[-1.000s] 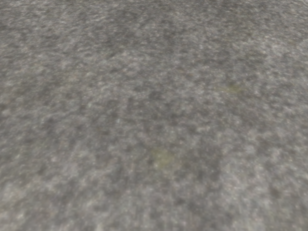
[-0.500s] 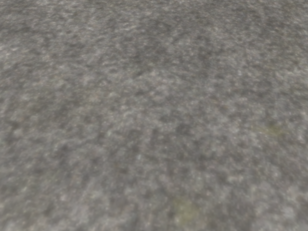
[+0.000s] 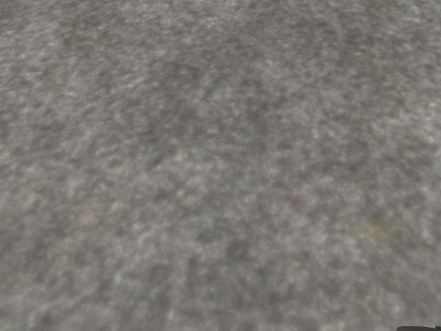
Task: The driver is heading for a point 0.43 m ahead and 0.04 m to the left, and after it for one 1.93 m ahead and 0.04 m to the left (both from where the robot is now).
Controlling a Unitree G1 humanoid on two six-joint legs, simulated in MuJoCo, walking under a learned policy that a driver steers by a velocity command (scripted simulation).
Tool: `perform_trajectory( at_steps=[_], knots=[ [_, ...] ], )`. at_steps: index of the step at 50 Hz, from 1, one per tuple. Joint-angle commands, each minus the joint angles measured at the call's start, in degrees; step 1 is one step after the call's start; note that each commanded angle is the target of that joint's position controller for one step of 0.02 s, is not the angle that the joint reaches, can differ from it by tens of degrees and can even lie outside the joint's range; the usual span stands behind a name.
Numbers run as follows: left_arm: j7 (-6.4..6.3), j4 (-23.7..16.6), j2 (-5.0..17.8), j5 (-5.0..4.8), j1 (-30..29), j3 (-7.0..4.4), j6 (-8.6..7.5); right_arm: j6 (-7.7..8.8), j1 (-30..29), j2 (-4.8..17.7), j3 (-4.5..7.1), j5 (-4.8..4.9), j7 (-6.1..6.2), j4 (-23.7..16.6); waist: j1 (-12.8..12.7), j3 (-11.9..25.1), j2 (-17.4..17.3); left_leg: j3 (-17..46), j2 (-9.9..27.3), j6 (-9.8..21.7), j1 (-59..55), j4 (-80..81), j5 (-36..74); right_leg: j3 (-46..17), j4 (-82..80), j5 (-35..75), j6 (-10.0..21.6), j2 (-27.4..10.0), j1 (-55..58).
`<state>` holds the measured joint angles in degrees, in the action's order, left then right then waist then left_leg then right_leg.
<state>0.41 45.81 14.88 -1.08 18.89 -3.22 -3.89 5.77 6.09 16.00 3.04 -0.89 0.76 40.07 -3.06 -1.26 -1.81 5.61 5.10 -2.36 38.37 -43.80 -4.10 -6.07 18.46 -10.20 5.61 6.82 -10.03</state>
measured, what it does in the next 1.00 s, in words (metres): walks ahead: left foot, then right foot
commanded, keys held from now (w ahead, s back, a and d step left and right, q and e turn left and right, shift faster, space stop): w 1.00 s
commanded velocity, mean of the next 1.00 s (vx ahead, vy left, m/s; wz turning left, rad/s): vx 0.50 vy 0.00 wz -0.09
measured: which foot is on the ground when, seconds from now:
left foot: up 0.00-0.18, down 0.20-0.74, up 0.76-1.00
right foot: down 0.00-0.22, up 0.24-0.70, down 0.72-1.00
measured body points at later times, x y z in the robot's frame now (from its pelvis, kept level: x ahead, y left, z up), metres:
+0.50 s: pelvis +0.28 +0.05 +0.00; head +0.31 +0.05 +0.45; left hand +0.47 +0.29 -0.10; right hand +0.29 -0.23 -0.12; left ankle +0.26 +0.14 -0.75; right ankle +0.38 -0.13 -0.69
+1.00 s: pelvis +0.54 -0.04 +0.00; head +0.56 -0.05 +0.45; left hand +0.60 +0.24 -0.11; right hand +0.68 -0.32 -0.11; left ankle +0.67 +0.13 -0.68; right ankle +0.51 -0.12 -0.75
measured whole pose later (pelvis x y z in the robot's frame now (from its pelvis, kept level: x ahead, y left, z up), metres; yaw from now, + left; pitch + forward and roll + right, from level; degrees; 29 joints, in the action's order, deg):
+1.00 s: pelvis +0.54 -0.04 +0.00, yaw -4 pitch +2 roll -1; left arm 1.4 46.9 15.2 0.0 20.1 -3.0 -4.8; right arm 3.7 10.0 17.3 3.0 0.2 0.0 43.5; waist -2.8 0.0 -2.7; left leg 2.4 7.2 -0.8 39.0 -51.8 -6.2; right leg 2.1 15.5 -9.8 3.8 3.6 -7.6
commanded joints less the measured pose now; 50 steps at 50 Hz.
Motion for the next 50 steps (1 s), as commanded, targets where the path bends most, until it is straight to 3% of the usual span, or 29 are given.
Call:
perform_trajectory(
  at_steps=[1, 4, 7, 8, 9, 10, 11, 12, 13, 14, 15, 16, 17, 20, 25, 29, 32, 34, 35, 36, 37, 38, 39, 40, 41, 43, 45, 50],
  knots=[
    [-0.89, -2.90, 8.99, -0.36, 1.39, -2.19, -0.44, 1.00, -4.54, 2.04, 0.20, 0.41, -0.56, -4.14, -1.16, 2.12, 6.52, -3.65, -3.24, -0.52, -8.18, 9.57, 11.42, -7.04, -5.62, 11.69, 6.68, -11.71, -3.77],
    [-0.91, -1.71, 8.98, -0.28, 4.35, -2.03, -0.04, 1.67, -8.62, 3.05, 0.35, 1.00, -1.48, -5.65, -2.82, 0.78, 6.71, -3.22, -3.69, 0.79, -6.57, 13.80, 10.30, -10.08, -3.03, 10.81, 6.61, -14.40, 2.08],
    [-1.13, -1.30, 9.75, 0.06, 4.97, -2.28, 0.60, 2.36, -9.04, 4.58, 0.83, 1.05, -2.12, -6.59, -2.09, 0.38, 7.45, -3.35, -4.20, 3.16, -5.83, 16.92, 3.17, -13.70, 0.80, 15.08, 5.88, -17.46, 9.04],
    [-1.17, -1.36, 10.08, 0.12, 4.39, -2.40, 0.85, 2.52, -7.22, 5.16, 1.09, 1.08, -2.11, -6.31, -0.87, 0.80, 8.18, -4.03, -4.74, 4.17, -8.27, 17.83, 0.99, -13.89, 2.55, 19.47, 5.38, -17.66, 9.98],
    [-1.17, -1.72, 9.95, 0.10, 3.10, -2.30, 1.01, 2.69, -2.54, 6.21, 1.72, 0.94, -1.92, -5.12, 1.92, 3.02, 8.30, -5.36, -5.90, 5.74, -15.09, 20.16, 1.54, -12.57, 6.78, 27.82, 4.39, -16.02, 9.86],
    [-1.01, -2.54, 8.64, 0.44, 1.78, -1.70, 0.92, 2.84, 5.11, 8.30, 2.62, 0.39, -1.60, -3.53, 5.66, 9.19, 7.46, -3.08, -2.99, 8.55, -27.81, 18.48, 4.63, -10.10, 15.81, 31.54, 2.83, -13.25, 6.31],
    [-0.97, -3.94, 6.18, 1.66, 2.18, -0.66, 0.55, 2.71, 14.97, 12.13, 3.53, -0.15, -1.28, -2.48, 9.02, 17.57, 0.59, 8.08, 6.90, 13.36, -44.89, 16.02, 7.77, -6.25, 32.13, 17.88, 0.64, -8.52, -4.65],
    [-0.71, -3.55, 2.55, 0.12, 10.25, 0.44, -0.33, 1.87, 19.30, 14.17, 4.40, 0.38, -1.84, 0.31, 6.25, 22.55, -17.32, 31.73, 17.51, 21.72, -60.62, 21.10, -3.58, -1.71, 49.38, -19.52, -3.01, -0.77, -25.05],
    [-0.54, -3.05, 7.70, -0.62, 7.17, -0.30, -0.77, 1.58, 19.27, 8.85, 3.06, 1.74, -1.99, 0.14, 8.07, 17.50, -10.42, 34.98, 16.82, 19.76, -58.13, 24.60, -15.33, -5.07, 54.81, -22.44, -2.86, -4.13, -32.41],
    [-0.30, -4.48, 9.66, -0.94, 0.69, -0.93, -0.96, 1.19, 15.51, 6.71, 2.33, 1.73, -1.77, -0.33, 8.35, 9.17, -5.11, 27.11, 14.73, 17.38, -50.64, 26.02, -14.92, -3.47, 55.40, -17.15, -2.92, -6.52, -34.95],
    [-0.25, -5.36, 8.92, -0.31, -2.83, -0.76, -1.06, 0.81, 12.21, 6.23, 1.86, 1.12, -1.81, -0.90, 6.98, 4.91, -0.36, 21.34, 12.35, 16.38, -43.22, 27.64, -9.08, -0.95, 53.10, -12.72, -3.29, -8.98, -33.61],
    [-0.17, -5.84, 8.18, 0.51, -4.31, -0.92, -1.14, 0.67, 10.26, 5.47, 1.55, 0.79, -1.98, -0.96, 5.66, 2.24, 0.59, 17.83, 10.38, 16.24, -38.20, 29.23, -3.97, -0.01, 49.63, -10.07, -3.73, -10.54, -32.54],
    [-0.05, -5.85, 7.33, 0.66, -3.51, -0.99, -0.96, 0.76, 9.32, 5.05, 1.26, 0.35, -2.06, -0.97, 4.13, 2.13, -1.07, 14.94, 8.79, 15.85, -34.92, 30.60, -0.43, 0.35, 47.46, -8.52, -4.05, -11.90, -29.70],
    [-0.05, -5.85, 4.76, 0.67, -2.81, -0.45, -0.26, 1.11, 9.47, 5.89, 1.49, 1.06, -2.17, 0.08, 2.83, 2.23, -3.26, 9.06, 7.18, 16.70, -30.78, 33.55, 6.23, 2.35, 41.28, -6.36, -5.51, -12.92, -27.37],
    [0.25, -8.22, 2.85, 0.90, -11.96, 0.48, -0.74, 0.21, 11.89, 8.33, 2.08, 1.62, -1.33, 2.15, 5.31, 0.57, -2.05, 1.48, 4.85, 14.83, -29.62, 35.29, 9.14, 4.29, 23.54, 8.89, -6.40, -12.45, -25.83],
    [1.11, -10.28, 3.36, 0.19, -18.54, 0.44, -1.28, -0.56, 16.22, 9.31, 2.18, 2.19, -1.24, 4.55, 7.76, -0.69, -2.38, 1.00, 6.14, 13.83, -32.52, 33.82, 6.64, 5.20, 15.39, 13.56, -5.77, -10.45, -23.38],
    [1.91, -11.71, 4.59, 0.06, -20.42, 0.05, -1.72, -1.43, 17.01, 10.08, 2.46, 2.39, -0.92, 5.73, 7.06, -1.35, -2.99, 2.39, 8.77, 12.67, -37.60, 30.90, 8.38, 4.96, 11.95, 8.52, -3.70, -9.80, -23.40],
    [1.98, -10.84, 6.21, 0.29, -16.03, -0.77, -1.96, -2.04, 15.63, 10.94, 2.67, 2.40, -0.59, 5.90, 3.73, 0.96, -3.52, 1.42, 8.43, 11.14, -38.89, 25.38, 18.00, 6.70, 9.33, 6.01, -1.88, -8.01, -16.03],
    [1.60, -8.71, 8.28, 0.59, -9.10, -1.96, -1.91, -2.26, 15.38, 10.15, 2.31, 2.28, -0.45, 5.84, 0.38, 5.38, -2.58, -0.88, 5.82, 9.80, -37.30, 17.21, 24.96, 7.93, 8.22, 6.61, -0.32, -6.74, -5.82],
    [1.01, -6.71, 11.84, 1.12, 0.89, -3.20, -1.80, -2.16, 15.04, 7.82, 1.22, 1.32, -0.28, 4.68, -3.68, 13.18, 0.61, -3.52, 2.96, 7.64, -28.79, 2.92, 18.04, 1.35, 10.73, 9.66, 2.95, -13.37, 10.11],
    [0.76, -5.80, 17.78, 1.85, 6.36, -4.53, -1.34, -1.02, 21.38, 1.96, -0.71, 1.01, -0.48, 3.18, -2.23, 21.00, 14.66, -6.74, -6.19, 3.26, -5.49, -19.58, -8.99, -23.54, 8.00, 2.85, 12.01, -27.43, 31.55],
    [0.97, -5.24, 13.60, 0.80, 8.18, -3.48, -1.01, 0.12, 20.51, 4.65, -0.28, 1.61, -0.88, 4.09, -3.58, 23.83, 16.17, 0.48, -6.80, 3.34, 2.86, -27.64, -29.26, -36.31, 0.85, -5.45, 14.07, -29.52, 33.02],
    [0.92, -5.53, 11.01, 0.46, 4.15, -2.45, -0.96, 0.61, 15.61, 8.61, 0.86, 2.98, -1.30, 2.87, -3.08, 14.23, 11.68, 0.58, -3.46, 3.86, 7.80, -30.72, -26.02, -28.70, -0.39, -8.79, 11.28, -27.67, 25.83],
    [0.91, -6.15, 9.42, 0.56, 0.26, -1.87, -0.85, 0.68, 11.81, 8.50, 0.78, 2.88, -1.31, 2.08, -1.70, 8.92, 7.80, -1.07, -0.73, 4.13, 7.07, -28.62, -20.69, -21.49, -1.54, -6.69, 9.41, -25.12, 17.53],
    [1.16, -6.34, 7.87, 0.96, -3.08, -1.35, -0.82, 0.41, 9.95, 7.92, 0.90, 2.03, -1.15, 1.80, 0.02, 4.83, 5.57, -1.88, 0.88, 3.81, 4.98, -25.02, -17.07, -16.68, -3.64, -2.64, 8.57, -22.80, 9.83],
    [1.49, -6.44, 6.43, 1.50, -6.16, -0.94, -1.37, -0.90, 11.97, 6.29, 1.00, 1.52, -0.97, 2.56, 3.37, 2.86, 7.48, -1.62, 2.77, 3.13, -1.56, -20.97, -12.80, -11.06, -7.35, 3.31, 7.99, -19.98, 1.08],
    [1.49, -5.47, 7.37, 1.18, -5.88, -1.32, -2.20, -1.83, 12.37, 4.79, 0.77, 1.26, -0.70, 2.73, 4.38, 2.40, 7.02, -2.20, 2.93, 2.13, -2.48, -18.34, -9.64, -7.18, -9.49, 8.40, 8.92, -19.36, -1.50],
    [0.35, -2.71, 9.05, 0.83, -2.26, -1.77, -1.92, -1.47, 3.03, 3.19, 0.24, 0.98, -0.89, 0.32, 2.00, -0.07, 5.01, -2.97, 2.52, 1.27, 0.10, -1.91, 4.97, -0.42, -11.02, 13.10, 7.26, -17.46, 0.42]
  ],
)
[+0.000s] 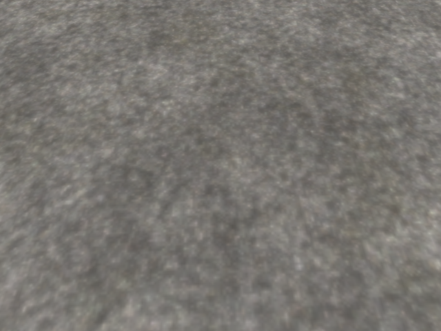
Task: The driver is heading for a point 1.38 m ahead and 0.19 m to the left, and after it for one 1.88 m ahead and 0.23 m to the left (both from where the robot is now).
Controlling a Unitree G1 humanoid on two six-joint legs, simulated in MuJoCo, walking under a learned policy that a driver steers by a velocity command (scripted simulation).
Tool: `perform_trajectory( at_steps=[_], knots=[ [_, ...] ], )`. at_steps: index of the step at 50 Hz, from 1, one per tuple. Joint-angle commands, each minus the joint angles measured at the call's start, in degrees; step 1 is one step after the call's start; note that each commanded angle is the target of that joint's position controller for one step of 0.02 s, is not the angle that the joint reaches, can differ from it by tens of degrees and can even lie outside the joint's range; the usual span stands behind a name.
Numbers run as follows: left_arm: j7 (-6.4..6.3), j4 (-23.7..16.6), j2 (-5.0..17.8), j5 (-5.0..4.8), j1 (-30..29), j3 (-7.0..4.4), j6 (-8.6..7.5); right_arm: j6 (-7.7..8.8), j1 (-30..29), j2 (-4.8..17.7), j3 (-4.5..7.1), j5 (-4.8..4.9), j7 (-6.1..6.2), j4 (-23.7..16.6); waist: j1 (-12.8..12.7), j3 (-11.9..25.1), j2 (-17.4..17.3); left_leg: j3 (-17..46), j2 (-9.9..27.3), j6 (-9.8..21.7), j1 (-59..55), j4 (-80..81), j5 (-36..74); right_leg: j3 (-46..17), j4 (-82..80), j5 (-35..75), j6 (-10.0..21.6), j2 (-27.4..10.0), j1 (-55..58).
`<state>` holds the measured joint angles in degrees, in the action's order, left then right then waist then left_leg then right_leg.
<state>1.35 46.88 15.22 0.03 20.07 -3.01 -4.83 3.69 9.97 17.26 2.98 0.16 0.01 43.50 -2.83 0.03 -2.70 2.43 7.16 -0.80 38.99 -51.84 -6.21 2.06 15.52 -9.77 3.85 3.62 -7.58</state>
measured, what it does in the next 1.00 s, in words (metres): walks ahead: left foot, then right foot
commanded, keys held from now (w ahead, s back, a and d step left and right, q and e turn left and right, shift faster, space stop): w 0.24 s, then no key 0.64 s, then w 0.12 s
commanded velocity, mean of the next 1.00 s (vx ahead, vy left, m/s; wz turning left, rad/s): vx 0.25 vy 0.00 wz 0.00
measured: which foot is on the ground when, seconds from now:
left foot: up 0.00-0.22, down 0.24-1.00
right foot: down 0.00-0.26, up 0.28-0.64, down 0.66-1.00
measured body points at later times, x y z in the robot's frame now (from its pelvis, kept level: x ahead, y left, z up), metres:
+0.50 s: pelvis +0.24 +0.07 +0.00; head +0.28 +0.08 +0.44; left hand +0.36 +0.34 -0.13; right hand +0.34 -0.20 -0.12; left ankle +0.27 +0.15 -0.75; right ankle +0.29 -0.09 -0.70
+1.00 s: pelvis +0.33 +0.03 -0.02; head +0.33 +0.03 +0.43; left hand +0.44 +0.29 -0.14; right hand +0.39 -0.23 -0.16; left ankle +0.27 +0.15 -0.75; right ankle +0.35 -0.08 -0.75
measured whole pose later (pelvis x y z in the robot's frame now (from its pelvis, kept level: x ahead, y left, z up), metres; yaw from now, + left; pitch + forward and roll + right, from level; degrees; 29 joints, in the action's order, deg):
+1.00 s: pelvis +0.33 +0.03 -0.02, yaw +1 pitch +0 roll +0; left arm -1.0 53.4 12.9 -0.7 8.6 -2.9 -0.6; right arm -0.1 12.7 14.6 2.0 0.3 1.4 56.6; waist 0.9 -0.4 -0.5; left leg -1.7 0.8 0.7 9.2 -31.4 -22.2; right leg 0.2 33.1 -15.7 1.2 0.1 -17.2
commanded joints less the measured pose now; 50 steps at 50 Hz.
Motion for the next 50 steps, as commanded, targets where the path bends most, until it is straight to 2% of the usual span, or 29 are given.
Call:
perform_trajectory(
  at_steps=[1, 5, 8, 10, 11, 12, 13, 14, 15, 16, 17, 18, 20, 22, 24, 29, 32, 33, 34, 35, 36, 37, 38, 40, 44, 45, 47, 48, 50],
  knots=[
    [-0.76, -3.27, 9.10, -0.43, -2.54, -2.04, -0.82, 0.82, -2.92, 1.49, 0.11, 0.04, -0.39, -3.59, 0.95, -1.80, 5.87, -0.29, -0.13, -0.16, -1.33, 9.69, 9.51, -7.60, -8.13, 12.22, 8.50, -13.94, -1.69],
    [-1.03, -0.69, 10.45, -1.04, 2.01, -2.31, 0.02, 1.43, -10.01, 1.40, -0.19, 0.72, -1.54, -5.88, -1.87, -3.47, 5.68, -1.40, -1.99, 0.49, -2.06, 17.90, 11.29, -7.52, -6.73, 9.78, 8.04, -15.72, 3.14],
    [-1.35, 0.76, 10.97, -1.30, 3.17, -2.57, 0.97, 1.87, -12.15, 2.31, -0.04, 0.84, -2.48, -7.38, -1.59, -3.92, 6.40, -1.25, -2.86, 2.37, -1.62, 21.43, 6.04, -8.60, -3.46, 12.81, 7.02, -18.19, 8.80],
    [-1.62, 1.14, 11.69, -1.34, 2.34, -2.83, 1.53, 2.11, -9.38, 3.63, 0.46, 0.71, -2.69, -6.95, 0.51, -2.11, 7.48, -2.55, -4.40, 3.94, -6.95, 23.09, 2.05, -8.52, 0.42, 20.62, 5.79, -18.53, 10.78],
    [-1.74, 1.05, 11.86, -1.39, 1.10, -2.80, 1.81, 2.17, -4.53, 4.89, 1.23, 0.50, -2.50, -5.63, 3.58, 0.81, 7.48, -4.37, -6.22, 5.19, -14.52, 24.86, 2.02, -6.83, 6.17, 29.61, 4.67, -16.88, 10.30],
    [-1.88, 0.81, 10.31, -1.00, 1.13, -2.18, 1.97, 2.13, 4.15, 7.73, 2.64, 0.26, -1.96, -3.03, 7.28, 6.89, 6.17, -4.20, -6.00, 7.08, -27.84, 24.40, 3.77, -4.35, 16.72, 32.42, 2.99, -13.73, 6.36],
    [-2.12, -0.92, 7.12, 0.68, 1.55, -0.78, 1.78, 1.94, 13.77, 12.45, 3.72, -0.77, -1.32, -1.69, 10.17, 15.91, -1.70, 9.05, 5.87, 11.05, -44.91, 22.22, 12.62, -1.38, 35.72, 15.86, 0.22, -9.35, -5.34],
    [-1.66, -0.75, 1.26, 0.11, 9.36, 0.79, 0.65, 1.64, 13.72, 14.97, 4.04, -1.19, -1.68, -0.94, 5.58, 21.62, -16.61, 33.61, 16.59, 20.17, -60.15, 28.35, 11.27, -3.66, 52.81, -23.29, -3.35, 0.84, -26.23],
    [-1.45, 0.41, 7.93, -0.77, 6.22, -0.60, -0.14, 1.48, 13.04, 9.34, 2.63, -0.33, -1.74, -1.76, 8.06, 19.62, -8.60, 32.60, 15.14, 18.59, -57.81, 30.00, 13.58, -10.13, 58.38, -25.53, -3.44, -1.86, -30.49],
    [-1.35, -0.81, 9.70, -1.71, 1.52, -1.21, -0.41, 1.47, 8.97, 7.41, 1.89, -0.37, -1.59, -2.27, 7.40, 12.44, -5.42, 22.75, 13.54, 16.84, -50.80, 29.53, 22.99, -8.80, 58.88, -22.00, -3.50, -4.00, -32.35],
    [-1.66, -1.06, 8.84, -1.24, -0.97, -1.06, -0.20, 1.44, 5.40, 6.18, 1.45, -0.46, -1.68, -2.53, 5.57, 9.05, -0.39, 16.41, 10.92, 15.69, -43.84, 29.91, 31.01, -6.93, 56.25, -18.49, -4.11, -6.63, -30.54],
    [-1.97, -1.27, 8.37, -0.53, -2.39, -1.31, 0.38, 1.36, 2.57, 4.67, 1.10, -0.38, -1.81, -2.56, 4.05, 6.08, 0.71, 12.27, 8.89, 14.99, -37.93, 31.36, 33.88, -6.12, 52.59, -16.30, -4.67, -8.05, -28.71],
    [-2.24, -0.56, 5.79, -0.43, -0.23, -1.05, 2.06, 1.69, 0.32, 3.20, 0.63, -1.20, -1.87, -1.86, 1.05, 5.93, -1.62, 7.60, 6.78, 14.49, -30.09, 34.19, 37.38, -5.97, 47.50, -12.88, -5.52, -9.19, -20.74],
    [-2.60, -0.46, 3.97, -0.16, 0.11, -0.64, 3.03, 1.93, -1.27, 3.83, 0.72, -1.48, -1.56, -0.85, -0.34, 5.70, -2.39, 3.74, 5.71, 15.04, -26.44, 35.56, 40.41, -5.23, 40.47, -9.64, -6.47, -8.87, -17.44],
    [-2.78, -0.90, 3.13, 0.29, -2.15, -0.20, 3.36, 1.47, -2.49, 4.97, 0.97, -1.25, -0.94, 0.03, -0.20, 6.01, -2.95, 0.56, 4.43, 14.29, -25.00, 35.89, 39.76, -4.57, 32.38, -4.43, -6.63, -8.72, -14.59],
    [-2.64, -1.51, 4.81, 0.12, -8.24, -0.66, 4.12, -0.13, -0.19, 5.61, 0.87, -0.98, -0.43, 3.52, 2.41, 5.44, -2.55, 1.11, 4.81, 13.19, -26.53, 36.10, 25.62, -4.35, 21.92, 2.29, -5.89, -7.71, -11.02],
    [-2.63, -1.21, 5.06, 0.79, -8.45, -1.07, 4.06, -0.83, -1.18, 4.22, 0.23, -0.02, -0.32, 4.82, 0.99, 3.84, -1.53, 2.08, 2.98, 10.37, -25.34, 32.89, 11.01, -3.45, 11.01, 7.15, -3.78, -6.72, -4.84],
    [-2.82, -1.31, 6.63, 1.32, -8.58, -1.42, 3.94, -0.79, 0.90, 2.62, -0.33, -0.31, -0.28, 5.57, 1.47, 3.75, 0.86, 1.72, 0.56, 7.53, -24.40, 30.87, 4.76, -6.04, 7.70, 15.98, -2.74, -8.98, -1.27],
    [-3.26, -1.87, 9.83, 1.26, -9.26, -2.01, 4.04, -0.54, 4.60, 1.81, -0.56, -1.58, -0.33, 6.12, 4.50, 4.86, 6.11, -0.48, -3.49, 4.84, -21.97, 27.64, -3.67, -9.60, 9.41, 26.01, -0.90, -13.09, 3.01],
    [-3.41, -1.54, 9.35, 0.83, -11.18, -1.88, 4.45, -0.61, 8.79, 0.38, -0.81, -1.64, -0.16, 7.31, 7.33, 5.58, 12.00, -2.70, -6.33, 2.82, -20.91, 27.96, -11.51, -11.53, 9.93, 22.41, 2.42, -14.94, 2.95],
    [-2.92, -1.61, 5.97, 0.33, -12.91, -1.33, 4.68, -1.18, 6.43, 0.89, -1.01, -1.57, 0.29, 7.43, 5.79, 4.58, 11.43, -3.41, -6.28, 1.77, -23.92, 28.74, -10.66, -10.99, 8.77, 12.42, 2.12, -13.07, -1.23],
    [-2.55, -1.47, 4.43, 0.34, -13.78, -1.00, 4.70, -1.94, 3.63, 2.24, -0.71, -1.27, 0.63, 7.27, 4.72, 2.54, 9.62, -3.53, -6.12, 1.53, -24.42, 28.78, -9.38, -9.85, 8.32, 8.32, 0.68, -11.08, -3.65],
    [-2.30, -1.18, 4.45, 0.52, -13.89, -0.90, 4.46, -2.66, 2.64, 2.84, -0.49, -0.95, 0.98, 7.49, 4.28, 1.75, 8.29, -3.28, -5.80, 1.74, -24.55, 28.51, -8.24, -8.72, 8.67, 8.67, -0.30, -9.93, -4.28],
    [-2.10, 0.09, 5.35, 0.42, -13.12, -1.12, 3.72, -3.47, 2.76, 3.08, -0.42, -1.09, 1.24, 7.97, 4.17, 2.05, 7.52, -2.68, -5.19, 1.91, -25.54, 28.60, -5.60, -7.85, 9.80, 12.22, -0.80, -9.21, -3.43],
    [-2.37, 2.27, 5.09, 0.14, -12.89, -1.05, 3.43, -3.42, 2.34, 3.03, -0.25, -0.62, 1.44, 9.62, 3.59, 3.66, 5.34, -2.52, -4.63, 1.60, -27.21, 27.80, -0.17, -6.99, 11.89, 19.48, -0.28, -8.70, -0.69],
    [-2.45, 3.20, 4.90, 0.03, -12.19, -1.05, 3.56, -3.52, 3.31, 2.66, -0.24, -0.48, 1.47, 10.49, 3.70, 4.79, 5.13, -3.28, -5.17, 1.64, -27.75, 27.83, -4.22, -6.38, 11.84, 14.47, -0.03, -8.08, -0.08],
    [-2.60, 4.27, 6.12, -0.74, -11.69, -1.66, 4.09, -3.83, 3.20, 2.65, 0.03, 0.01, 1.49, 11.24, 3.33, 2.28, 4.58, -4.66, -6.64, 2.63, -24.64, 26.38, -17.18, -6.33, 11.40, -4.89, 1.22, -7.04, -1.97],
    [-2.66, 4.53, 6.53, -0.94, -11.29, -1.89, 4.16, -3.75, 2.79, 2.40, 0.06, 0.20, 1.50, 11.22, 2.87, -0.18, 4.23, -4.50, -6.59, 3.38, -22.02, 25.56, -22.47, -7.87, 9.97, -16.05, 2.15, -7.61, -3.92],
    [-2.61, 5.20, 7.24, -1.21, -9.47, -2.21, 3.30, -2.55, 2.17, 1.19, -0.16, 0.57, 1.47, 10.71, 2.20, -4.37, 6.77, -4.41, -6.65, 4.31, -17.25, 21.72, -25.19, -14.78, 5.48, -27.06, 4.85, -11.45, -5.62]
  ],
)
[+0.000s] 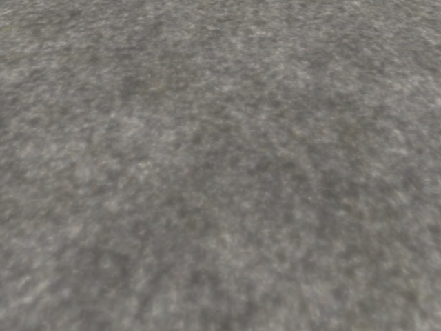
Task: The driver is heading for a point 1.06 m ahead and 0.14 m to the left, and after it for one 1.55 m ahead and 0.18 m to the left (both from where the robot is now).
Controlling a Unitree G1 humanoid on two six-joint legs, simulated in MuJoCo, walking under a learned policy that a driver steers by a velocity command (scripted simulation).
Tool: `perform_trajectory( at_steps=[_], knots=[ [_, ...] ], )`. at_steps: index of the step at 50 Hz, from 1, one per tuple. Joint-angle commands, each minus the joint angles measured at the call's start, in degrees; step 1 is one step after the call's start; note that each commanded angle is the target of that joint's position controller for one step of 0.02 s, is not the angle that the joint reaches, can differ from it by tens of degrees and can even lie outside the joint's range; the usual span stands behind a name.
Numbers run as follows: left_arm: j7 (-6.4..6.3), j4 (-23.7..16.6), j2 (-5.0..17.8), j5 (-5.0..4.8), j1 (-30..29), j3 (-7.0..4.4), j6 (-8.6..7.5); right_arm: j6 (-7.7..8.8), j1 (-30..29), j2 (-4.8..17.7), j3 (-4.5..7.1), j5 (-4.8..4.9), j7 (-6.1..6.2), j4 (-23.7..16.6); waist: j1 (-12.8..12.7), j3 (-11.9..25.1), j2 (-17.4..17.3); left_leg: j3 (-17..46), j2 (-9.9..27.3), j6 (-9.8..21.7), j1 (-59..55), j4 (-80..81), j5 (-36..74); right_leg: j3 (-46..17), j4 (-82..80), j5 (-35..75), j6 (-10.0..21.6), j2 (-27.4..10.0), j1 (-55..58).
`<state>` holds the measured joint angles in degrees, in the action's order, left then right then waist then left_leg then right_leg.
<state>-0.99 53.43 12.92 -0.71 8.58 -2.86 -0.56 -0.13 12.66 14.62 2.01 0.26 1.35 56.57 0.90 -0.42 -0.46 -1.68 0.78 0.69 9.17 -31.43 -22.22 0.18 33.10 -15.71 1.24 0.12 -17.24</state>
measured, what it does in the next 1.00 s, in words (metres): walks ahead: right foot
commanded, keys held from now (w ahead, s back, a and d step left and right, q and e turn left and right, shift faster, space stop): w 0.56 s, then w+q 0.26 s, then q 0.18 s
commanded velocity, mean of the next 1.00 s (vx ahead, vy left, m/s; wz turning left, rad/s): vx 0.40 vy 0.00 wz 0.14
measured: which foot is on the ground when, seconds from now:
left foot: down 0.00-0.54, up 0.56-1.00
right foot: down 0.00-0.14, up 0.16-0.50, down 0.52-1.00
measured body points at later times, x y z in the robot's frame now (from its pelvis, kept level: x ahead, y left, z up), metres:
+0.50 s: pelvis +0.17 -0.01 -0.01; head +0.21 -0.01 +0.44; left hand +0.43 +0.20 -0.09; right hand +0.05 -0.26 -0.14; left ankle -0.04 +0.12 -0.73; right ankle +0.32 -0.12 -0.72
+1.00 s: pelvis +0.42 -0.01 +0.00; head +0.44 +0.01 +0.45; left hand +0.40 +0.26 -0.14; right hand +0.62 -0.23 -0.10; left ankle +0.56 +0.14 -0.70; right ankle +0.32 -0.13 -0.73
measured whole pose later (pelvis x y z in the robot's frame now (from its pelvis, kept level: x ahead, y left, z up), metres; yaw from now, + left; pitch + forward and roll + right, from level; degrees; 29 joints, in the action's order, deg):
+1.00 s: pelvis +0.42 -0.01 +0.00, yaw +11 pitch +1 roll -3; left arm -2.0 57.1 14.5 -0.1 14.7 -3.0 -3.4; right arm 2.3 6.3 13.7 4.2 0.3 -2.1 49.0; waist -2.4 -1.5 -1.0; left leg -1.0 4.8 2.1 35.3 -36.5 -0.1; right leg 13.4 16.1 -19.0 0.5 1.3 2.3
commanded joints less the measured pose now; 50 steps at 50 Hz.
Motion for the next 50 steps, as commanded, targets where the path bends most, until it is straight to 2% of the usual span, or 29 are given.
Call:
perform_trajectory(
  at_steps=[1, 3, 5, 6, 7, 8, 9, 10, 12, 15, 18, 20, 22, 24, 25, 26, 27, 28, 29, 30, 31, 33, 34, 36, 40, 43, 46, 48, 50],
  knots=[
    [-0.11, -0.71, 10.16, -0.54, 3.68, -2.60, -1.64, 2.19, -0.73, 3.11, 0.66, 0.58, -0.05, -2.59, -1.82, -4.31, 7.17, -0.79, -0.80, 3.09, 14.57, -2.14, -7.00, -18.42, -14.83, -22.52, 9.52, -11.15, 5.39],
    [0.15, -0.10, 10.94, -0.37, 5.21, -2.93, -2.68, 3.73, -0.41, 3.27, 0.77, 0.71, -0.59, -2.58, -1.46, -2.76, 9.91, 0.00, -0.80, 4.58, 14.80, -5.29, -3.64, -26.54, -17.53, -18.53, 12.57, -15.78, 7.46],
    [0.39, -1.98, 10.28, -0.68, -0.53, -2.77, -3.01, 4.52, 3.87, 3.61, 0.96, 0.63, -1.13, -0.58, 1.89, -1.38, 8.08, 1.52, 0.35, 6.89, 5.89, 1.13, -0.66, -22.06, -15.65, -11.80, 10.51, -13.89, 2.12],
    [0.60, -4.09, 8.62, -1.06, -6.78, -2.27, -2.99, 4.82, 8.36, 4.45, 1.26, 0.73, -1.30, 1.42, 4.91, -2.01, 4.81, 4.62, 2.42, 8.30, 0.28, 7.34, -0.60, -14.22, -10.95, -7.25, 7.42, -9.62, -3.00],
    [0.88, -5.95, 5.24, -1.18, -10.68, -1.43, -3.62, 5.02, 13.06, 8.08, 2.35, 1.11, -1.04, 3.71, 6.15, -2.50, -4.29, 13.78, 7.62, 9.97, -8.93, 13.46, -0.23, -2.95, 1.60, 0.18, 2.93, -2.19, -12.17],
    [1.01, -7.16, 4.91, -0.72, -11.15, -1.28, -4.80, 4.92, 15.47, 12.44, 3.57, 1.31, -1.03, 4.48, 6.07, -3.53, -13.10, 25.82, 15.60, 12.43, -18.35, 17.04, 9.71, 3.66, 11.40, -0.85, 0.07, 2.05, -23.73],
    [1.07, -6.83, 7.00, -0.58, -11.64, -1.81, -5.30, 5.16, 17.53, 10.14, 3.03, 0.37, -1.16, 4.65, 7.16, -4.40, -12.17, 30.43, 20.06, 14.85, -22.94, 16.86, 20.48, 1.44, 20.69, -14.93, -0.41, 0.96, -32.40],
    [1.48, -6.24, 6.80, -1.09, -9.86, -1.91, -5.50, 5.53, 17.85, 8.02, 2.37, -0.27, -1.26, 4.70, 5.52, -4.18, -7.82, 29.05, 20.81, 14.95, -25.79, 15.00, 26.87, -1.23, 27.62, -15.67, 0.26, -1.56, -36.78],
    [2.25, -5.45, 5.26, -1.61, -8.91, -1.50, -5.38, 5.52, 16.60, 6.74, 1.85, 0.19, -1.46, 4.17, 4.07, -4.31, -4.57, 22.20, 19.09, 12.85, -27.42, 15.59, 31.21, -1.21, 30.31, -9.17, 1.28, -4.48, -41.05],
    [3.22, -6.56, 3.33, -1.09, -12.08, -0.90, -5.18, 4.38, 13.47, 4.61, 0.80, -0.10, -1.00, 2.73, 3.04, -5.52, -4.90, 12.99, 13.85, 10.01, -17.69, 20.39, 31.13, 1.96, 20.43, 1.55, 0.09, -4.76, -32.28],
    [3.72, -8.68, 1.25, -0.75, -17.79, 0.25, -4.66, 4.45, 12.95, 7.02, 1.16, -0.39, -0.27, 2.02, 3.73, -7.19, -5.96, 6.85, 10.13, 8.99, -5.51, 25.10, 27.84, 5.13, 6.08, 12.47, -0.68, -1.44, -17.14],
    [3.65, -9.54, 3.21, -1.04, -18.72, -0.03, -4.22, 4.92, 14.59, 8.53, 1.78, 0.33, -0.17, 2.96, 3.08, -7.93, -7.00, 6.56, 11.76, 8.88, -5.84, 26.44, 27.67, 4.31, 1.86, 14.66, 0.28, -1.04, -13.31],
    [3.59, -9.85, 5.51, -1.15, -17.83, -0.69, -4.13, 5.03, 14.42, 8.69, 2.17, 0.86, -0.22, 3.39, 1.34, -7.24, -7.19, 5.71, 13.40, 7.84, -9.95, 23.74, 35.16, 3.36, -1.33, 14.43, 2.09, -0.75, -11.25],
    [3.30, -8.36, 8.18, -0.95, -11.31, -2.12, -4.08, 4.50, 13.39, 9.35, 2.65, 0.80, -0.18, 3.33, -2.90, -1.83, -8.10, 3.78, 13.74, 6.18, -12.93, 14.60, 53.77, 4.35, -1.47, 12.43, 4.33, 1.30, -2.30],
    [2.94, -5.63, 10.01, -1.03, -2.82, -3.37, -3.86, 3.99, 12.86, 8.79, 2.55, 0.50, -0.13, 3.06, -6.96, 3.10, -7.63, 2.21, 11.88, 4.92, -10.83, 4.96, 58.95, 5.14, -1.65, 11.98, 5.85, 2.67, 8.21],
    [2.44, -2.90, 12.01, -0.97, 6.89, -4.41, -3.53, 3.75, 12.24, 8.15, 2.25, -0.13, -0.13, 2.22, -11.00, 8.48, -5.86, 1.62, 9.78, 3.34, -0.50, -8.45, 50.67, 0.08, -0.35, 11.15, 7.85, -1.83, 23.63],
    [2.05, -1.37, 16.91, 0.45, 14.17, -5.27, -3.30, 4.32, 18.06, 1.17, 0.44, -0.43, -0.53, 1.03, -8.74, 18.27, 8.52, 0.34, 0.51, -0.08, 19.28, -32.08, 19.30, -25.75, -4.97, -1.83, 15.86, -17.44, 42.66],
    [2.51, -0.82, 14.11, 0.14, 13.79, -3.99, -3.34, 5.87, 17.17, 0.49, 0.15, 0.62, -1.11, 1.52, -8.46, 22.08, 13.76, 8.02, -3.23, 0.42, 25.43, -44.13, -9.33, -44.67, -17.35, -11.59, 18.55, -22.74, 40.85],
    [2.68, -1.57, 11.20, -0.32, 7.59, -2.96, -3.94, 6.79, 11.77, 4.85, 1.56, 2.51, -1.41, -0.50, -7.29, 11.11, 10.59, 9.15, 0.20, 1.63, 31.24, -48.48, -7.11, -38.11, -19.56, -15.11, 15.56, -21.28, 31.34],
    [2.72, -2.53, 8.88, -0.23, 2.58, -2.21, -4.46, 7.06, 7.99, 6.06, 1.87, 3.15, -1.22, -1.57, -5.40, 4.69, 6.64, 7.55, 3.34, 2.81, 30.72, -47.04, -2.18, -29.03, -20.89, -11.51, 13.40, -19.56, 21.48],
    [3.01, -2.65, 7.21, 0.38, -1.25, -1.71, -5.11, 6.70, 6.91, 5.53, 2.23, 2.57, -0.65, -1.67, -2.95, 1.28, 3.62, 6.65, 5.78, 3.06, 27.66, -43.40, 2.03, -22.10, -22.62, -5.97, 11.61, -17.38, 12.76],
    [3.32, -2.00, 4.81, 1.24, -4.26, -1.07, -5.94, 4.54, 10.31, 3.23, 2.75, 1.81, 0.04, -0.55, 0.85, 0.16, 5.95, 7.65, 8.09, 3.31, 20.32, -38.68, 5.08, -12.77, -25.39, -1.27, 9.30, -14.09, 3.79],
    [3.20, -1.30, 4.89, 1.30, -3.68, -1.11, -6.11, 3.71, 10.86, 2.08, 2.75, 1.83, 0.16, -0.46, 1.28, -0.39, 6.19, 7.54, 8.20, 3.16, 19.33, -37.51, 5.21, -10.35, -26.74, -0.61, 9.44, -13.81, 1.43],
    [2.42, -0.04, 6.64, 1.48, -1.89, -1.47, -6.36, 2.76, 8.10, 2.51, 3.21, 1.56, 0.46, -1.92, 1.50, -2.46, 5.56, 7.96, 8.28, 2.34, 22.95, -34.93, 8.90, -7.09, -29.18, 0.36, 10.24, -13.97, 0.34],
    [0.67, 1.16, 8.39, 1.87, 1.93, -1.75, -6.44, 2.99, 1.66, 3.63, 4.04, 0.96, -0.18, -4.19, 0.28, -3.57, 2.88, 10.00, 7.20, 1.00, 31.90, -25.35, 20.95, -2.01, -29.61, 6.63, 9.93, -14.47, 6.42],
    [-0.22, 0.77, 8.57, 1.98, 2.02, -1.36, -6.06, 3.61, -3.77, 2.46, 3.49, 0.50, -1.40, -6.08, -0.99, -4.82, 1.77, 5.63, 6.17, 0.46, 29.20, -14.84, 28.18, 5.69, -28.30, 17.33, 8.26, -12.42, 6.89],
    [-1.19, 1.42, 10.33, 1.30, 5.15, -1.60, -4.66, 3.64, -10.15, 0.60, 2.28, -0.14, -2.77, -9.69, -3.46, -5.12, 1.58, 0.84, 5.11, 0.23, 26.63, -7.65, 28.77, 9.59, -23.86, 28.66, 7.85, -13.03, 10.31],
    [-1.45, 1.62, 11.74, 0.48, 6.31, -2.10, -3.21, 3.19, -10.56, 1.57, 2.37, -0.02, -3.64, -11.71, -3.41, -3.75, 2.84, -0.51, 4.01, 1.02, 26.63, -5.22, 23.47, 10.04, -18.91, 35.94, 7.40, -14.77, 15.79],
    [-1.86, 0.75, 13.07, -0.36, 5.15, -2.75, -1.94, 2.92, -7.85, 3.94, 3.17, -0.04, -4.37, -12.91, -1.41, -0.94, 4.76, -2.54, 1.30, 2.77, 22.95, -3.80, 16.54, 10.22, -11.55, 47.30, 6.03, -15.69, 19.38]
  ],
)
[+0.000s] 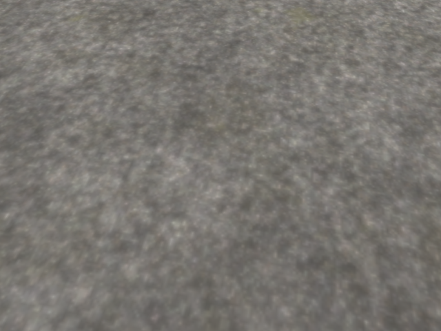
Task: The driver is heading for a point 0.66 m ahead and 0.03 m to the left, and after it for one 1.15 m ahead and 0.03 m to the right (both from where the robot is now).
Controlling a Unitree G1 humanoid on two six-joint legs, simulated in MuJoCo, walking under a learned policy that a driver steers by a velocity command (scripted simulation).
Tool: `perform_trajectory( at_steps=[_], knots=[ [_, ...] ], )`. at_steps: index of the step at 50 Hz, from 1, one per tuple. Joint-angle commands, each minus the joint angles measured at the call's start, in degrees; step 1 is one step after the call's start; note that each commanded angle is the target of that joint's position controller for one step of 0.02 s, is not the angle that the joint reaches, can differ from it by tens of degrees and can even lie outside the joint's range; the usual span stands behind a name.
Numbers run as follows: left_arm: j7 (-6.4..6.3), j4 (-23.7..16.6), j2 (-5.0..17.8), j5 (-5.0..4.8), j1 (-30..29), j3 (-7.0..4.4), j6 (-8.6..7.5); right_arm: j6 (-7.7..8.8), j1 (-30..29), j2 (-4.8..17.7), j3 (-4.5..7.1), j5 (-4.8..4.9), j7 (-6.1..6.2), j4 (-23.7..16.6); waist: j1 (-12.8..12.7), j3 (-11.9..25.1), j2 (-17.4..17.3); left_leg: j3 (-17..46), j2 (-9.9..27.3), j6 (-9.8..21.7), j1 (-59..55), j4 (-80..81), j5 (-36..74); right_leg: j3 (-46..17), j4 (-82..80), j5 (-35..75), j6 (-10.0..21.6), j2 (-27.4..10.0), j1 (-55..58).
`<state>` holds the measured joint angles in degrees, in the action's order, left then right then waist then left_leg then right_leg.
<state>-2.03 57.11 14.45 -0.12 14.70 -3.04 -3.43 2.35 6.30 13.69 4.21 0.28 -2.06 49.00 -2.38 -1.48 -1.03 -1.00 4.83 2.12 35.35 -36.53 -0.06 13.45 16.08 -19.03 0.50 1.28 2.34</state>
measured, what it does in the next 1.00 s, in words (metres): walks ahead: left foot, then right foot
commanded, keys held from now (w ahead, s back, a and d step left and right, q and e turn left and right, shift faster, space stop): q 0.18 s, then no key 0.82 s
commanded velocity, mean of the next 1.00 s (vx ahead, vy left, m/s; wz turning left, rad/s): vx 0.06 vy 0.00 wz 0.22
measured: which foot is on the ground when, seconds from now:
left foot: up 0.00-0.04, down 0.06-1.00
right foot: down 0.00-0.06, up 0.08-0.50, down 0.52-1.00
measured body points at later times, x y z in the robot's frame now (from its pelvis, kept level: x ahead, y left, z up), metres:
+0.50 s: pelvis +0.13 +0.01 +0.00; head +0.15 +0.02 +0.45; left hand +0.19 +0.31 -0.12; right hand +0.33 -0.22 -0.10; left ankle +0.16 +0.11 -0.73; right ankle +0.18 -0.13 -0.72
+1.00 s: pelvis +0.17 -0.01 +0.00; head +0.18 +0.00 +0.45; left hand +0.21 +0.27 -0.13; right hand +0.33 -0.24 -0.12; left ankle +0.16 +0.11 -0.73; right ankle +0.18 -0.13 -0.73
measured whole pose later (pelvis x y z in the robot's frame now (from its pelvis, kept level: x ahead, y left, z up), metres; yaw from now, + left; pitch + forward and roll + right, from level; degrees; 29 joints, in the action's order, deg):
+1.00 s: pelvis +0.17 -0.01 +0.00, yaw +12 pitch -1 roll +0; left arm -1.2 55.9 13.9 0.2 8.4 -1.8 -1.1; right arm -0.4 10.1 13.4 2.9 -0.5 1.2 49.0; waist -0.6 -2.1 0.1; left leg 4.6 -3.1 0.9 14.3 -30.5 -15.0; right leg -0.6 30.4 -17.9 -0.6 -0.5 -11.5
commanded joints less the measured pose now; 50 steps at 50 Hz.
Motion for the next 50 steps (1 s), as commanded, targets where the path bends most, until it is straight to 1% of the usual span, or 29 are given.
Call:
perform_trajectory(
  at_steps=[1, 2, 3, 4, 5, 6, 7, 8, 9, 10, 11, 13, 14, 16, 18, 20, 22, 24, 25, 26, 27, 28, 29, 31, 32, 34, 37, 41, 50],
  knots=[
    [-1.06, -3.59, 11.86, -1.22, -2.01, -2.82, 1.50, 0.53, 2.85, 6.69, 1.81, 0.05, -1.25, -4.88, 4.15, 2.53, 5.73, -4.13, -4.70, 2.52, -8.01, 3.10, -7.18, -2.84, 12.12, 54.66, 5.72, -16.38, 0.23],
    [-1.13, -4.34, 11.37, -1.29, -2.86, -2.70, 1.97, 0.84, 9.74, 9.53, 3.23, 0.17, -1.06, -3.38, 7.64, 6.04, 3.99, -4.46, -7.22, 4.24, -16.77, 8.87, -1.81, -1.64, 22.64, 52.41, 3.50, -13.73, -1.34],
    [-0.77, -5.27, 10.07, 0.01, -0.37, -2.11, 1.63, 0.76, 14.27, 14.74, 4.82, -0.08, 0.25, -3.12, 8.81, 11.27, -3.25, 5.45, -0.99, 7.56, -31.20, 9.69, 19.74, -1.18, 38.67, 34.55, -0.41, -10.15, -12.14],
    [0.27, -7.16, 2.67, 3.46, 4.24, -0.04, 0.64, 0.27, 12.90, 19.50, 5.10, -0.64, 1.34, -4.20, 2.17, 17.29, -15.69, 26.65, 12.68, 17.24, -48.42, 3.53, 50.77, -4.59, 58.39, -20.23, -4.46, 0.82, -32.43],
    [1.24, -7.51, 5.50, 1.12, 4.80, -0.08, -0.55, 0.39, 14.24, 17.27, 4.24, -1.19, 0.81, -6.26, 4.80, 29.49, -10.44, 38.97, 17.97, 24.47, -53.25, 9.25, 38.66, -17.67, 67.47, -23.68, -4.20, 2.47, -36.89],
    [1.49, -8.80, 8.21, -1.26, -1.41, -0.89, -0.91, 0.34, 10.99, 14.16, 3.66, -0.98, 0.76, -7.66, 6.18, 23.98, -4.68, 32.90, 14.54, 21.66, -48.41, 12.29, 27.26, -19.25, 67.10, -17.79, -2.84, -0.16, -40.89],
    [0.96, -9.39, 8.09, -1.38, -4.64, -0.99, -0.64, 0.18, 6.64, 11.85, 3.12, 0.20, 1.18, -8.18, 4.98, 16.24, -0.51, 26.79, 11.31, 17.83, -40.41, 14.30, 17.95, -18.29, 62.69, -11.97, -2.50, -2.48, -42.61],
    [0.12, -8.92, 8.41, -0.49, -5.70, -1.30, 0.14, -0.15, 3.59, 10.17, 2.55, 0.61, 1.61, -8.96, 3.62, 11.38, 1.67, 23.56, 9.14, 15.52, -32.07, 16.20, 12.74, -18.24, 58.15, -8.70, -2.69, -4.35, -40.87],
    [-0.35, -9.23, 9.27, 0.01, -5.56, -1.78, 1.02, -0.49, 1.98, 9.40, 2.29, 0.21, 1.97, -9.48, 1.99, 9.20, 0.47, 21.83, 7.48, 14.49, -25.55, 17.52, 9.85, -18.43, 54.44, -7.03, -2.64, -4.93, -37.20],
    [-0.44, -9.02, 9.11, 0.21, -4.46, -1.94, 1.70, -0.66, 1.45, 9.28, 2.14, -0.69, 2.15, -9.93, 0.99, 8.72, -0.96, 20.33, 6.64, 14.08, -21.88, 18.39, 9.99, -17.75, 52.54, -5.76, -2.67, -4.61, -34.22],
    [-0.55, -8.72, 8.00, 0.31, -3.20, -1.80, 2.05, -0.56, 1.64, 9.57, 2.18, -1.15, 2.28, -10.13, 0.57, 9.04, -2.02, 18.81, 5.99, 14.05, -20.40, 18.50, 12.37, -17.11, 49.92, -4.81, -2.95, -4.23, -32.62],
    [-0.97, -8.49, 6.85, 0.48, -2.80, -1.53, 2.38, -0.40, 2.67, 10.33, 2.33, -1.06, 2.68, -10.04, 0.75, 10.13, -2.86, 17.04, 5.55, 13.98, -20.36, 18.02, 15.61, -16.79, 44.67, -3.09, -3.86, -3.97, -31.94],
    [-1.14, -8.60, 6.64, 0.51, -3.29, -1.45, 2.57, -0.56, 2.98, 10.50, 2.31, -0.92, 2.94, -9.96, 1.06, 10.77, -3.14, 16.93, 5.60, 13.80, -20.72, 17.97, 14.30, -16.93, 42.65, -1.99, -4.32, -4.07, -31.82],
    [-1.29, -8.83, 6.67, 0.35, -4.50, -1.40, 3.09, -1.11, 2.38, 10.29, 2.03, -0.81, 3.38, -10.09, 1.56, 10.97, -4.19, 16.66, 4.94, 12.79, -20.16, 18.61, 6.24, -17.16, 38.83, 0.82, -4.86, -4.46, -30.84],
    [-1.27, -9.15, 6.86, 0.12, -6.14, -1.44, 3.42, -1.54, 1.49, 9.77, 1.61, -1.05, 3.57, -10.15, 2.23, 9.43, -5.35, 16.71, 4.07, 11.83, -18.28, 19.84, -3.69, -17.05, 34.79, 2.71, -5.00, -4.61, -29.16],
    [-1.14, -9.37, 6.82, 0.04, -7.18, -1.40, 3.30, -1.77, 1.24, 9.28, 1.20, -1.36, 3.52, -9.85, 2.83, 7.70, -6.37, 17.17, 3.67, 11.36, -17.09, 20.34, -9.60, -16.73, 30.45, 2.83, -4.87, -4.48, -27.01],
    [-0.82, -9.33, 6.79, -0.03, -7.31, -1.34, 2.81, -1.93, 1.63, 8.67, 0.79, -1.48, 3.35, -9.32, 3.23, 6.90, -6.80, 18.05, 3.83, 11.01, -17.80, 19.29, -10.64, -16.19, 25.90, 1.57, -4.44, -4.06, -24.69],
    [-0.17, -8.68, 6.12, 0.02, -5.60, -1.20, 2.06, -2.20, 1.23, 7.55, 0.07, -1.12, 3.26, -8.95, 1.77, 6.72, -6.12, 18.18, 3.26, 9.54, -18.42, 16.30, -8.68, -14.80, 16.49, 4.57, -3.14, -3.14, -19.77],
    [0.27, -8.17, 5.80, 0.41, -4.41, -1.03, 1.67, -2.31, 2.16, 6.70, -0.36, -0.83, 3.26, -8.42, 0.81, 6.41, -5.10, 17.55, 1.96, 7.60, -17.84, 14.76, -7.82, -14.49, 8.93, 10.57, -2.02, -3.01, -15.66],
    [0.50, -8.08, 7.93, 1.29, -3.50, -1.25, 1.36, -2.05, 4.59, 5.67, -0.81, -1.12, 3.26, -7.83, 1.38, 6.91, -2.45, 16.15, -0.11, 4.75, -16.24, 12.16, -8.93, -18.43, 6.54, 16.49, -0.38, -7.09, -11.11],
    [0.38, -8.55, 12.69, 1.83, -3.82, -2.05, 1.40, -1.63, 7.98, 4.96, -0.82, -1.86, 3.08, -7.84, 4.98, 7.40, 7.02, 10.48, -5.90, 1.94, -13.30, 5.38, -16.11, -25.30, 6.98, 27.22, 3.50, -14.60, -8.79],
    [0.55, -7.82, 10.59, 1.77, -6.12, -1.62, 1.61, -1.49, 6.54, 4.90, -0.67, -1.62, 3.02, -8.71, 5.91, 5.95, 14.02, 6.18, -7.74, -0.03, -14.98, 5.86, -20.11, -29.18, 4.85, 21.73, 8.41, -17.32, -15.08],
    [0.77, -8.78, 7.13, 1.47, -8.84, -0.75, 1.45, -1.50, 4.49, 6.66, -0.38, -1.78, 3.01, -8.43, 5.22, 5.16, 11.75, 6.40, -6.43, -0.68, -18.68, 6.79, -17.26, -27.79, 3.96, 16.32, 7.68, -15.17, -17.52],
    [0.99, -8.12, 7.65, 0.95, -7.69, -0.83, 1.02, -2.43, 1.51, 6.32, -0.15, -1.67, 3.10, -8.50, 3.37, 4.74, 9.94, 6.75, -6.07, -0.26, -21.98, 8.05, -10.32, -23.18, 5.22, 9.26, 3.27, -10.34, -18.52],
    [1.00, -7.83, 7.88, 0.89, -7.30, -0.80, 0.68, -2.97, 1.90, 6.72, -0.01, -1.69, 3.06, -8.46, 3.17, 3.88, 8.77, 7.59, -5.36, 0.19, -22.80, 8.59, -8.38, -22.01, 5.25, 7.12, 2.29, -9.39, -19.43],
    [0.80, -7.11, 7.74, 0.66, -6.03, -0.72, 0.52, -3.06, 2.58, 6.28, -0.01, -1.19, 2.92, -7.77, 2.69, 2.92, 5.53, 8.42, -4.88, 1.21, -22.52, 9.34, -6.20, -19.06, 7.26, 7.35, 0.79, -7.02, -18.53],
    [0.40, -6.35, 7.01, 0.33, -4.82, -0.51, 0.81, -2.52, 2.70, 5.80, 0.04, -1.17, 2.92, -6.85, 1.70, 3.40, 2.49, 8.96, -4.46, 1.30, -22.19, 9.61, -3.07, -17.74, 9.46, 10.53, 0.82, -6.00, -16.36],
    [0.35, -5.56, 6.57, 0.35, -4.96, -0.34, 1.38, -2.17, 3.01, 5.54, 0.08, -0.98, 3.03, -5.59, 1.30, 3.88, 0.32, 9.32, -4.16, 1.15, -22.67, 9.63, -1.03, -16.96, 10.67, 12.43, 0.84, -5.25, -14.84],
    [0.69, -2.74, 6.10, 0.33, -5.93, -0.03, 1.89, -2.06, 3.39, 6.02, 0.03, -0.75, 3.58, -2.22, 1.51, 2.75, 0.49, 9.44, -3.76, 0.92, -24.20, 10.05, -0.44, -16.31, 9.78, 12.04, 0.39, -4.24, -14.32]
  ],
)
